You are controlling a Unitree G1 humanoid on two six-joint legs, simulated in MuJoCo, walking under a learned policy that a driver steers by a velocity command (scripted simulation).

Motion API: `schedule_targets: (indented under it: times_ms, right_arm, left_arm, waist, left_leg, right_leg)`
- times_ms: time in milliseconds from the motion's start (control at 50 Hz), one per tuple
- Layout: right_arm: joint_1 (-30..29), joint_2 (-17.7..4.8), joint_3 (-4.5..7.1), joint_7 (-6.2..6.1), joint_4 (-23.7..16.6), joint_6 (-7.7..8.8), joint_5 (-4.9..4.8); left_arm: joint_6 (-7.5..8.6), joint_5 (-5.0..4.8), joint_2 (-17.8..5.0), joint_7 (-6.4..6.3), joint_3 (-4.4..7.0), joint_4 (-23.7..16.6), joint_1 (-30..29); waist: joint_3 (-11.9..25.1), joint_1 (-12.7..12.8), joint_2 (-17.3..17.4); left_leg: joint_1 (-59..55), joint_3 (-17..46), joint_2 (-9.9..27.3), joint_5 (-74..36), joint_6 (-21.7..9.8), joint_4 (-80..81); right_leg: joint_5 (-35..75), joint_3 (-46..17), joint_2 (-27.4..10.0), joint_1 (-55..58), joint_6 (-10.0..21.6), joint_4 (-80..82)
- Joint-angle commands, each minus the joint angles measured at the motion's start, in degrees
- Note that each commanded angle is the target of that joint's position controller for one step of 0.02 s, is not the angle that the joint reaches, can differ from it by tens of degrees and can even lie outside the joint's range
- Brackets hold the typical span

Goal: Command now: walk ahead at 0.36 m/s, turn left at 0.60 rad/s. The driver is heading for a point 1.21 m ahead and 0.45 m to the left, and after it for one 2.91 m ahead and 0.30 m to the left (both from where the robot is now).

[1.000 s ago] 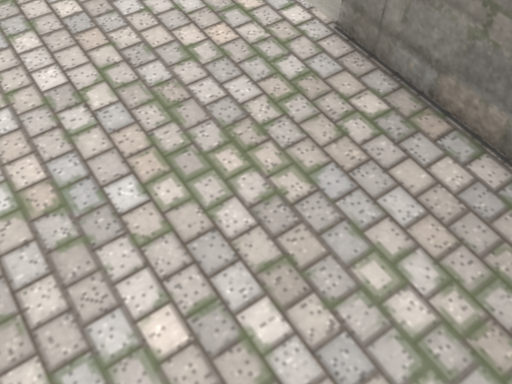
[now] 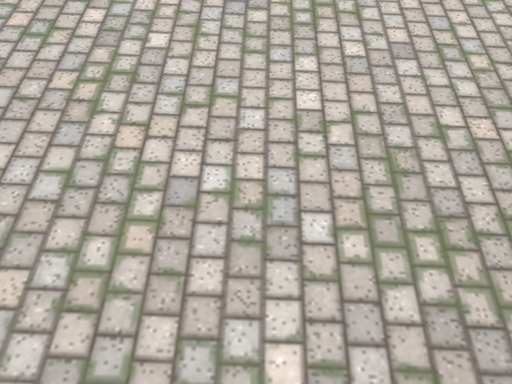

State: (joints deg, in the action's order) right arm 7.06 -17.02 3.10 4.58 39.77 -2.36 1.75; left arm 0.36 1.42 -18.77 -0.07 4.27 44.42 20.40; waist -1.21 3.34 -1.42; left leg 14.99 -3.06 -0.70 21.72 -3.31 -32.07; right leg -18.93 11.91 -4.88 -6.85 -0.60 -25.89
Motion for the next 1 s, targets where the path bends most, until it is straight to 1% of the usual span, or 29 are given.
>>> schedule_targets:
  times_ms: [20, 40, 60, 80, 100, 140, 160, 200, 280, 360, 400, 420, 440, 460, 480, 500, 520, 540, 560, 600, 680, 740, 800, 880, 920, 940, 960, 980, 1000]
  right_arm:
    - [17.5, -9.5, 2.93, -1.54, 2.8, 2.21, 1.19]
    - [19.8, -16.5, 4.00, -2.19, 0.8, 2.68, -0.38]
    - [18.4, -13.9, 3.50, -2.94, 1.3, 2.47, -0.99]
    - [15.0, -10.8, 2.37, -3.34, 1.1, 2.48, -1.03]
    - [12.6, -9.1, 1.75, -3.60, 1.1, 2.84, -0.96]
    - [9.9, -7.9, 1.19, -4.06, 0.5, 3.91, -1.08]
    - [10.5, -8.0, 1.16, -3.93, 0.9, 4.45, -1.39]
    - [12.9, -8.5, 1.45, -3.82, 2.3, 5.09, -1.84]
    - [17.8, -8.3, 1.62, -4.24, 4.6, 5.33, -1.52]
    - [20.6, -9.3, 1.93, -5.05, 6.2, 5.57, -1.32]
    - [19.1, -10.2, 2.14, -5.49, 6.3, 5.71, -1.30]
    - [16.9, -10.8, 2.25, -5.53, 5.9, 5.80, -1.23]
    - [15.7, -11.5, 2.42, -5.38, 5.8, 5.92, -1.05]
    - [14.8, -11.6, 2.41, -4.95, 6.0, 6.10, -1.25]
    - [16.0, -7.3, 1.30, -4.40, 4.9, 6.52, -1.53]
    - [22.0, -0.9, 0.08, -4.48, 3.1, 6.28, -3.03]
    - [20.2, -6.7, 0.75, -4.69, 4.1, 5.75, -0.76]
    - [16.8, -7.7, 1.23, -4.30, 4.4, 5.34, -0.42]
    - [14.6, -7.0, 1.02, -3.79, 4.7, 5.05, -0.35]
    - [14.0, -5.3, 0.85, -2.81, 5.0, 3.92, 0.22]
    - [8.6, -3.2, 0.23, -1.37, 2.7, 2.46, 0.43]
    - [2.6, -1.9, -0.40, -0.73, 0.5, 2.73, 0.50]
    - [-2.9, -0.1, -1.57, -0.07, -0.8, 3.45, 0.28]
    - [-7.7, -1.2, -1.74, -0.26, -1.8, 3.58, 0.86]
    - [-6.0, -2.2, -1.38, -0.95, -1.2, 3.94, 1.41]
    - [-1.0, -2.8, -0.97, -1.33, 0.5, 4.44, 1.63]
    - [8.1, -4.2, -0.17, -1.91, 3.9, 5.08, 2.04]
    - [18.1, -8.4, 1.16, -2.85, 6.0, 5.37, 2.90]
    - [18.8, -14.2, 2.46, -3.73, 6.0, 4.91, 1.90]
  left_arm:
    - [0.56, 0.16, -3.1, 0.32, 0.26, -4.8, -5.2]
    - [0.71, 1.25, -0.3, 0.93, -0.66, -9.8, -10.2]
    - [0.74, 2.39, -5.0, 1.17, 0.35, -9.8, -12.1]
    - [1.29, 1.09, -6.0, 2.03, 0.67, -9.0, -11.4]
    - [1.97, 0.44, -6.1, 2.54, 0.66, -7.6, -9.5]
    - [1.67, 1.66, -6.1, 2.73, 0.63, -5.3, -6.3]
    - [1.28, 1.86, -5.6, 2.77, 0.54, -5.1, -5.8]
    - [0.76, 1.57, -4.5, 2.67, 0.21, -5.8, -7.9]
    - [0.64, 1.04, -2.6, 2.60, -0.75, -9.2, -17.8]
    - [1.30, 0.23, -2.0, 2.84, -1.50, -11.9, -24.6]
    - [1.62, 0.04, -2.9, 2.39, -1.33, -11.7, -22.4]
    - [1.78, -0.05, -3.8, 1.88, -1.02, -10.5, -18.3]
    - [1.98, -0.16, -5.4, 1.08, -0.31, -8.4, -11.9]
    - [2.45, -0.13, -6.9, 0.14, 0.37, -6.0, -3.1]
    - [2.95, 1.21, -10.6, -1.08, 1.27, -5.5, 5.5]
    - [2.88, 2.57, -15.1, -1.22, 2.02, -6.0, 5.0]
    - [2.33, 1.09, -11.4, -0.91, 1.62, -6.2, 0.9]
    - [2.35, 0.64, -6.6, -0.80, 0.49, -6.6, -3.6]
    - [2.55, 0.54, -3.6, -0.51, -0.24, -6.2, -5.9]
    - [3.26, 0.40, -2.3, -0.59, -0.76, -4.6, -5.6]
    - [5.50, -0.55, -2.5, 0.40, -0.49, -1.9, -3.1]
    - [5.71, -0.25, -2.0, 0.64, -0.63, -0.1, -1.3]
    - [5.81, -0.34, -2.5, 0.90, -0.72, 1.1, -1.1]
    - [4.96, -0.67, -4.9, 0.63, -0.35, 4.3, 3.7]
    - [4.02, -0.59, -6.1, 0.37, -0.25, 5.7, 4.9]
    - [3.52, -0.59, -6.4, 0.25, -0.33, 6.3, 5.2]
    - [3.16, -0.68, -5.6, 0.18, -0.76, 6.5, 5.6]
    - [3.28, -0.75, -3.2, 0.25, -1.62, 4.5, 5.3]
    - [3.27, -1.70, 2.5, 1.27, -2.62, 2.0, 9.8]
  waist:
    - [5.5, -10.6, 12.1]
    - [3.7, -11.3, 20.8]
    - [-1.2, -11.5, 11.1]
    - [-4.6, -8.5, 8.9]
    - [-5.8, -6.1, 7.4]
    - [-3.9, -3.6, 7.5]
    - [-2.3, -3.1, 6.8]
    - [-1.7, -3.2, 5.8]
    - [-4.2, -6.1, 6.2]
    - [-4.4, -7.9, 6.6]
    - [-3.7, -6.1, 6.6]
    - [-2.3, -3.8, 6.7]
    - [1.0, -1.1, 6.3]
    - [6.0, 3.4, 4.0]
    - [13.8, 6.0, -1.0]
    - [20.0, 1.5, -15.3]
    - [15.9, 0.1, -10.5]
    - [7.7, -1.3, -5.1]
    - [3.4, -1.9, -1.6]
    - [0.6, -3.2, -4.1]
    - [-1.3, -3.6, -3.9]
    - [-2.5, -3.0, -3.2]
    - [-3.0, -2.5, -3.3]
    - [-4.0, -1.3, -2.9]
    - [-2.3, -2.4, -3.5]
    - [0.7, -4.8, -3.5]
    - [6.0, -8.5, -1.7]
    - [13.6, -12.4, 3.9]
    - [19.6, -8.7, 16.9]
  left_leg:
    - [-25.6, 13.8, 6.5, 9.7, -4.6, 15.0]
    - [-29.6, 44.9, 21.5, 23.9, -11.5, 23.7]
    - [-24.3, 43.0, 22.0, 19.9, -14.5, 23.7]
    - [-20.7, 35.7, 18.4, 13.4, -13.3, 22.7]
    - [-17.5, 29.6, 14.3, 4.4, -11.5, 23.0]
    - [-15.7, 22.8, 9.5, -12.5, -9.9, 22.6]
    - [-15.5, 21.3, 8.8, -19.7, -10.0, 21.7]
    - [-14.8, 19.9, 8.1, -26.2, -10.5, 20.9]
    - [-13.9, 20.7, 7.2, -28.3, -10.6, 21.0]
    - [-14.9, 22.9, 8.2, -34.9, -9.6, 18.7]
    - [-14.5, 24.1, 9.2, -38.9, -7.9, 17.2]
    - [-12.7, 23.4, 8.6, -44.5, -6.4, 14.4]
    - [-11.6, 22.7, 7.3, -52.8, -5.1, 7.7]
    - [-8.4, 20.3, 4.0, -52.8, -3.6, -4.2]
    - [-0.7, 17.6, 0.0, -36.6, -2.7, -20.4]
    - [15.4, 12.1, -9.1, 8.8, -1.1, -36.9]
    - [19.7, 12.1, -4.8, 6.4, -1.9, -42.2]
    - [19.9, 10.9, -1.7, 0.8, -2.1, -41.8]
    - [18.6, 9.6, 0.4, -2.4, -1.9, -39.4]
    - [16.0, 8.3, 2.4, -3.4, -1.1, -36.7]
    - [20.4, 7.3, 3.9, -7.4, -0.6, -33.5]
    - [23.4, 6.5, 4.0, -13.5, 0.4, -25.9]
    - [17.1, 2.8, 3.0, -20.4, 0.3, -12.0]
    - [13.8, -0.3, 1.9, -16.8, -1.4, -3.4]
    - [9.9, -1.9, -0.3, -10.9, -3.2, -0.6]
    - [3.6, -2.5, -2.1, -10.1, -4.3, 2.1]
    - [-8.3, -2.6, -3.4, -11.3, -5.7, 4.9]
    - [-23.2, 11.0, 8.5, -4.2, -8.4, 5.8]
    - [-36.3, 40.2, 25.2, -3.9, -16.0, 12.2]
  right_leg:
    - [-4.8, 1.2, -3.5, -21.8, 4.1, -19.9]
    - [-18.0, -2.7, 5.5, -41.7, 1.7, -33.7]
    - [-14.8, -11.6, 2.3, -44.6, 1.8, -37.4]
    - [-7.3, -12.7, 0.1, -43.0, 1.9, -36.6]
    - [-1.8, -12.6, -0.8, -39.6, 1.4, -33.9]
    - [3.6, -11.6, -0.7, -34.3, -0.2, -32.3]
    - [4.7, -11.1, 0.0, -33.1, -0.9, -32.7]
    - [6.5, -10.6, 0.5, -33.5, -1.8, -31.6]
    - [11.5, -10.0, 1.6, -36.1, -2.6, -22.5]
    - [15.4, -10.5, 3.7, -31.4, -1.2, -12.4]
    - [15.2, -11.3, 4.6, -24.6, 0.5, -8.7]
    - [13.1, -11.0, 5.8, -17.5, 1.6, -7.0]
    - [10.0, -10.4, 7.7, -8.5, 2.6, -6.6]
    - [10.9, -10.7, 6.7, 3.5, 3.9, -3.4]
    - [-3.2, -22.4, -5.0, 16.7, 6.0, -0.9]
    - [-11.1, -50.3, -21.2, 26.9, 11.4, 6.7]
    - [-16.8, -57.1, -20.0, 19.5, 12.4, 10.7]
    - [-16.5, -47.4, -18.1, 11.1, 11.7, 11.5]
    - [-8.9, -38.6, -15.0, 5.3, 10.9, 12.2]
    - [2.7, -27.3, -11.3, -0.9, 9.6, 14.1]
    - [15.2, -17.7, -11.6, -1.3, 10.5, 17.2]
    - [20.3, -11.4, -10.1, -0.6, 10.4, 18.0]
    - [23.1, -5.2, -7.5, -3.0, 8.9, 18.1]
    - [28.5, -5.1, -10.4, 3.1, 8.8, 16.8]
    - [42.8, -4.2, -11.0, 7.7, 8.3, 10.1]
    - [49.8, -3.0, -10.4, 8.5, 7.8, 2.5]
    - [48.7, -1.0, -8.3, 5.0, 6.6, -8.9]
    - [30.0, -0.7, -6.2, -6.2, 5.5, -25.8]
    - [-12.9, -2.7, 4.6, -27.1, 2.8, -45.2]
